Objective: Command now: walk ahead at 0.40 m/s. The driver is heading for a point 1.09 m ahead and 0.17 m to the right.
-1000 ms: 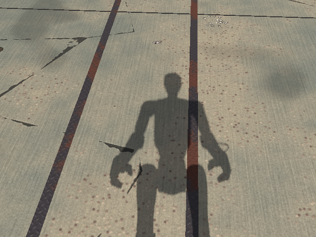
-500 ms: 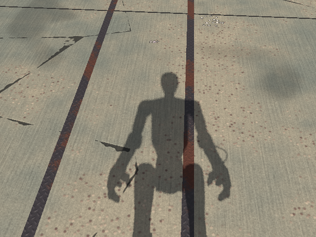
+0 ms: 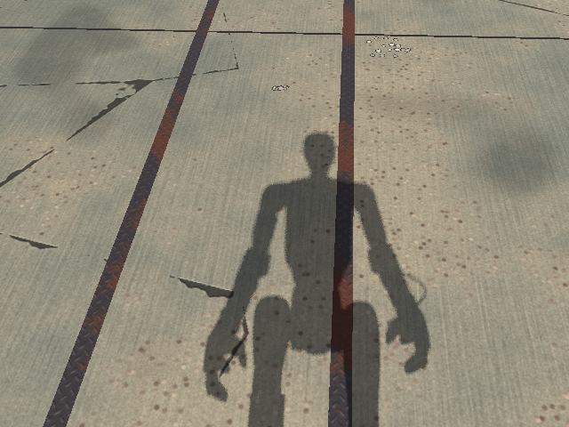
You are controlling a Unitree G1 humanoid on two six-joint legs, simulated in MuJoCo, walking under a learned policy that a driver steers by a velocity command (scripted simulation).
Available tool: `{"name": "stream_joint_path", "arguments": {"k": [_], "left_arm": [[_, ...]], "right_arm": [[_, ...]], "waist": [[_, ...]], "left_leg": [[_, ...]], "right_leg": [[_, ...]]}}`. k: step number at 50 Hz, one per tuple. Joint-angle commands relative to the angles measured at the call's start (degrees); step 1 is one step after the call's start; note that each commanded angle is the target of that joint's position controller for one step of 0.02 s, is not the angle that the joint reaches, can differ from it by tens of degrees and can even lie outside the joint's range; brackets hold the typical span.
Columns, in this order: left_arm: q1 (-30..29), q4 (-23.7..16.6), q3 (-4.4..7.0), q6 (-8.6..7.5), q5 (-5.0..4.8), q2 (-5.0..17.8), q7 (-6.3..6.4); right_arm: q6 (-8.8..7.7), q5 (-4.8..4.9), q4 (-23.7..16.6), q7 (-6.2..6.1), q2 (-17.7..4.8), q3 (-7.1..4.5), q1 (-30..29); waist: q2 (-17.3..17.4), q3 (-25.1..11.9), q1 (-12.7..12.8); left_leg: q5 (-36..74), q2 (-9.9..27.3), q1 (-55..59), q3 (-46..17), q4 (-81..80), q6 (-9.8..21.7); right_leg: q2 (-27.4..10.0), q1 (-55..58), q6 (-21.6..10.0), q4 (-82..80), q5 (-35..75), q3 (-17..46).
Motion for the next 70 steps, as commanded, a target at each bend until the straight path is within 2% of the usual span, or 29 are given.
{"name": "stream_joint_path", "arguments": {"k": [1,4,7,11,14,15,16,17,18,20,22,25,29,36,39,41,42,43,44,45,47,48,52,59,63,66,68,69,70], "left_arm": [[8.82,0.59,0.60,0.31,0.27,6.46,-0.40],[6.88,-0.79,-0.33,1.71,0.62,4.59,0.65],[5.87,-2.16,0.33,1.56,0.65,8.54,1.93],[7.15,-1.20,1.51,1.18,-0.68,10.19,2.03],[5.62,-1.92,2.01,2.78,0.51,10.59,1.88],[5.13,-3.07,1.52,3.02,1.12,9.74,1.74],[12.88,-3.99,-0.70,2.17,1.10,1.12,0.89],[11.27,-3.14,-0.69,0.34,-0.13,1.83,0.41],[4.47,-5.86,0.87,-0.74,-2.09,7.02,0.18],[-1.93,-7.55,1.58,-0.98,-1.74,8.35,1.02],[0.86,-7.06,1.87,0.73,-0.80,6.01,1.48],[-1.84,-8.74,2.10,2.12,-0.22,5.40,1.85],[-11.77,-12.32,2.29,1.70,0.51,5.86,1.55],[-24.56,-16.43,1.23,0.84,-0.53,5.03,-0.68],[-23.83,-17.35,1.66,0.37,-0.67,6.95,-1.52],[-13.34,-14.62,3.45,0.11,-0.60,10.23,-1.44],[-2.28,-11.74,4.93,0.11,-0.18,14.01,-0.98],[5.01,-10.01,6.57,0.55,0.72,20.57,-0.83],[5.93,-9.81,5.23,0.66,0.40,16.02,-1.09],[0.89,-10.59,4.02,0.48,0.18,12.67,-1.04],[-7.99,-12.49,2.79,0.49,0.58,8.92,-1.09],[-9.86,-12.63,2.35,0.27,1.00,7.48,-1.23],[-7.80,-10.69,2.82,-0.27,0.95,8.97,-0.99],[-1.94,-7.94,3.04,0.63,0.12,10.45,0.71],[1.69,-5.65,3.39,1.64,-0.33,10.79,0.98],[0.93,-5.25,3.94,2.55,-0.49,11.67,1.35],[-0.96,-5.66,3.87,3.17,-0.49,11.76,1.30],[-1.23,-6.46,3.07,3.29,0.00,10.05,1.25],[4.04,-7.90,1.37,2.57,0.70,4.51,0.84]], "right_arm": [[-2.47,0.17,-7.42,0.91,-4.36,-0.81,-11.03],[-1.80,-0.46,-9.43,1.94,-1.40,0.01,-14.19],[-1.19,-0.81,-12.84,2.21,0.46,1.25,-21.64],[-0.74,-0.18,-14.87,2.19,-4.45,0.10,-22.48],[-0.44,0.01,-10.60,1.66,-9.24,-2.79,-6.49],[-0.03,-0.10,-8.17,1.16,-11.44,-3.79,2.97],[0.20,-1.69,-6.50,1.07,-16.81,-4.95,10.18],[0.21,-1.63,-6.06,1.44,-12.65,-3.52,9.33],[-0.27,-1.14,-6.55,1.59,-9.63,-2.53,3.13],[-1.15,-1.77,-8.29,2.03,-6.04,-1.35,-6.30],[-1.61,-2.55,-7.81,2.37,-4.20,-0.78,-8.62],[-1.97,-2.22,-5.96,1.67,-5.89,-0.99,-5.71],[-1.54,-2.03,-4.84,-0.11,-8.28,-1.44,-0.86],[-0.01,-0.84,-2.29,-0.76,-9.69,-1.82,7.35],[1.02,-0.77,-2.03,-0.86,-10.56,-2.37,7.52],[1.73,-1.07,-2.73,-0.79,-10.31,-2.21,5.41],[1.81,-1.82,-3.82,-0.81,-8.12,-1.24,5.69],[0.67,-2.20,-4.98,-0.22,-1.37,0.83,12.20],[-0.90,-1.33,-4.16,-0.02,-3.16,0.63,11.16],[-1.88,0.40,-5.61,0.23,-8.63,-0.85,5.79],[-2.04,-0.08,-6.69,-0.28,-8.30,-1.08,0.25],[-1.29,-0.67,-6.50,-0.52,-7.66,-1.44,0.64],[0.81,-1.35,-6.84,-0.69,-4.64,-1.28,0.53],[0.12,-1.41,-11.19,0.19,-3.13,-0.73,-13.87],[-0.34,-0.96,-13.43,1.34,-3.59,-0.48,-19.27],[-0.85,-0.86,-14.03,2.18,-5.28,-0.98,-18.42],[-1.13,-1.04,-11.71,1.89,-8.12,-2.69,-9.14],[-1.18,-1.40,-8.79,1.34,-11.33,-4.15,1.44],[-0.98,-2.65,-7.43,0.74,-17.26,-5.60,9.81]], "waist": [[-4.72,6.48,2.47],[-5.97,7.04,1.61],[-6.84,8.50,2.31],[-7.91,8.44,-0.13],[-9.21,-3.33,-8.64],[-7.40,-9.00,-12.49],[8.55,-19.90,-8.88],[11.69,-22.21,-9.26],[9.45,-10.39,-7.62],[0.90,-0.98,-3.49],[3.38,0.06,0.34],[3.13,2.92,1.05],[1.07,4.41,-1.38],[1.01,5.75,-5.67],[2.26,4.68,-3.97],[2.76,-1.61,2.09],[0.25,-9.99,6.07],[-13.74,-18.76,4.46],[-15.28,-21.97,5.33],[-11.43,-13.14,4.64],[-4.87,-3.85,1.52],[-5.51,-2.00,-0.38],[-4.83,0.41,-2.37],[-4.36,4.05,1.47],[-4.27,5.93,2.71],[-5.03,4.62,0.76],[-5.66,-0.98,-4.83],[-4.14,-8.15,-9.03],[7.12,-17.91,-8.37]], "left_leg": [[4.48,5.33,-35.21,-0.70,9.15,1.41],[12.81,5.41,-26.54,3.03,-1.90,-0.61],[23.75,1.97,-10.52,6.06,-19.61,-2.22],[26.17,0.93,-5.71,3.88,-28.48,0.49],[22.48,-2.82,13.61,5.84,-27.88,4.32],[20.86,2.60,29.38,-0.02,-26.44,6.66],[6.24,19.24,50.26,-28.48,-31.01,16.69],[-0.75,22.69,48.06,-45.21,-43.47,17.86],[-2.10,20.48,38.52,-37.54,-45.35,14.45],[9.42,16.49,19.28,-22.07,-48.23,11.51],[13.42,12.80,10.31,-14.31,-51.20,10.36],[15.45,11.91,6.02,-9.57,-54.64,11.79],[18.95,11.68,10.36,-6.97,-55.50,11.21],[21.25,13.16,20.54,-3.66,-51.73,8.98],[26.56,15.62,25.79,-4.69,-47.14,7.66],[43.71,12.58,25.04,-1.70,-34.03,5.55],[40.48,9.33,17.14,1.03,-19.19,3.68],[18.18,-0.31,-6.88,4.42,4.23,-0.95],[-7.07,-2.72,-15.68,-4.01,13.28,-0.78],[-4.30,0.95,-21.00,-5.52,17.16,0.54],[5.41,6.46,-18.40,-2.86,11.49,0.91],[8.39,8.28,-14.75,-3.15,7.94,0.72],[14.44,9.07,-13.34,-2.12,0.93,-1.14],[31.78,6.44,-13.86,0.81,-22.79,-2.40],[29.58,5.57,-15.73,0.36,-28.34,-1.02],[23.45,4.40,-12.66,0.87,-30.51,1.08],[21.51,0.92,2.61,3.51,-32.31,2.97],[22.80,3.43,19.15,0.98,-30.28,5.07],[18.94,18.83,42.90,-20.37,-30.52,12.06]], "right_leg": [[-18.88,21.74,-10.12,-13.86,27.63,20.81],[-13.68,12.19,-8.02,-18.36,29.53,11.24],[-10.55,-0.64,-7.44,-23.44,25.56,5.73],[-14.41,6.53,-6.19,-21.46,34.05,5.16],[-13.07,9.55,-3.21,-0.09,60.41,1.80],[-11.12,-1.20,-1.76,14.20,50.79,1.42],[-0.78,-22.77,1.90,39.43,17.34,0.47],[2.13,-28.91,0.84,49.91,-9.23,8.80],[-1.44,-34.66,-0.51,53.51,-6.71,8.32],[-7.24,-30.70,-1.38,47.89,3.09,5.49],[-9.88,-23.60,-1.20,42.96,6.20,5.82],[-10.80,-25.55,0.42,36.77,9.02,4.38],[-10.80,-32.24,2.45,21.91,21.78,3.71],[-7.03,-30.39,2.08,4.36,25.81,1.23],[-5.83,-27.55,-0.17,1.51,19.03,0.89],[-2.45,-12.61,-2.72,-0.53,16.96,-2.04],[-6.66,4.18,-5.67,1.71,17.85,2.45],[-21.41,27.55,-14.96,-1.30,10.23,28.37],[-24.45,30.36,-16.95,-10.28,4.52,43.42],[-22.46,23.67,-13.58,-10.75,3.61,35.27],[-17.89,7.56,-10.85,-13.69,12.53,21.10],[-15.72,2.33,-9.79,-15.70,15.28,16.80],[-13.94,-2.67,-11.08,-20.03,23.71,10.06],[-11.68,-0.11,-9.03,-22.17,22.88,3.31],[-14.82,7.56,-8.80,-19.60,23.86,3.67],[-16.88,12.32,-7.51,-15.10,31.30,4.08],[-14.32,10.31,-5.87,-3.69,47.10,3.15],[-10.97,2.51,-4.16,9.09,43.62,1.46],[-3.14,-18.94,-0.39,31.65,20.45,-1.58]]}}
